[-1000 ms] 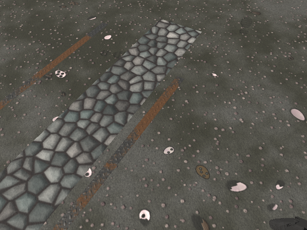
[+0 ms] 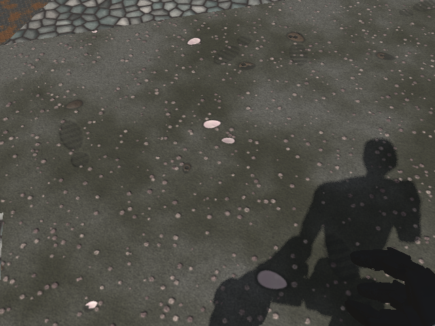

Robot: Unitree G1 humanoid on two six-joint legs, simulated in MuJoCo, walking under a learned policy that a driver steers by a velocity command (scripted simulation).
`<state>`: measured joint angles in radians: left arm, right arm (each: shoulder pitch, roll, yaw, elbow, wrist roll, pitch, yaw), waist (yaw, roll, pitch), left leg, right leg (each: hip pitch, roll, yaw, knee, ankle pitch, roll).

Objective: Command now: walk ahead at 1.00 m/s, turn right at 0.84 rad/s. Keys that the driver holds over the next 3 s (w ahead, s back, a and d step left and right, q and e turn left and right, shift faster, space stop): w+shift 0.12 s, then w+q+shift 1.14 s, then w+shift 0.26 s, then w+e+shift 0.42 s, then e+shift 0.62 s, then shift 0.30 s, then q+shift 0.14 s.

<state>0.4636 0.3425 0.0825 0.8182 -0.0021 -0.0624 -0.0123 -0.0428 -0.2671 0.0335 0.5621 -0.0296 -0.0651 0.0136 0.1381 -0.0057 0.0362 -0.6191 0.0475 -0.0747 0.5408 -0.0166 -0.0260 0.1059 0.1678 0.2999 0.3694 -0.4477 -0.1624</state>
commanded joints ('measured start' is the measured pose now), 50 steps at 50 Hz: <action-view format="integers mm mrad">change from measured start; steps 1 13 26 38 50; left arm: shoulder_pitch -149 -445 -159 -117 -220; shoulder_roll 197 12 72 51 70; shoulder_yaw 42 -82 -23 -26 -55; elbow -77 -271 -159 -13 -198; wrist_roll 18 71 53 23 70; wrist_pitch -25 -4 -23 -77 -41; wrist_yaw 0 -53 21 22 21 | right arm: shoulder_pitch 451 453 403 32 378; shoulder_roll -231 -129 -111 -48 -238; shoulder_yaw -101 -99 -98 -59 -148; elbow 63 224 174 28 152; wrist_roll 4 18 28 4 16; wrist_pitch -15 -47 -6 55 39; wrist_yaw -41 -1 10 95 -17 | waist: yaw -325 -130 -52 -153 -123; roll -20 71 -77 -12 -98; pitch -250 52 -118 105 -11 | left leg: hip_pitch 736 418 -193 -2 525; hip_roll -32 141 18 5 104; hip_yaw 55 -245 0 222 -502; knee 21 -429 781 262 -311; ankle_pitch -158 -238 -261 84 -219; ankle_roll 41 241 138 164 408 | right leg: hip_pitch -309 -832 4 -203 -834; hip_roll -145 -246 -540 -355 -281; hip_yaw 56 -242 209 -568 -209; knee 474 557 -113 -270 1002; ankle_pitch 954 263 -159 822 78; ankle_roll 13 126 12 124 199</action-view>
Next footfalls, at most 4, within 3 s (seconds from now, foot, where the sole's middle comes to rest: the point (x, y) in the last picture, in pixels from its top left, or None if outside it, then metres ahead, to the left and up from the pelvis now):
0.02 left None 0.23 0.16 -0.76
0.44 right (293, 297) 0.55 -0.11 -0.76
0.88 left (222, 183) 0.94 0.15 -0.76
1.30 right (218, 98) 1.38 0.22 -0.76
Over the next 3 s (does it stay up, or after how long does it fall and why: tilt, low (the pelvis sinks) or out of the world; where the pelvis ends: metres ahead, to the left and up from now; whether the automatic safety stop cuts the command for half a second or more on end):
stays up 1.82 0.93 -0.11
